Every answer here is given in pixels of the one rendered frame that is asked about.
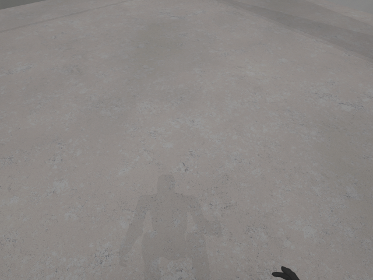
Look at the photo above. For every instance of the right robot hand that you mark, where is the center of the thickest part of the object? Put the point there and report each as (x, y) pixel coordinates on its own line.
(287, 274)

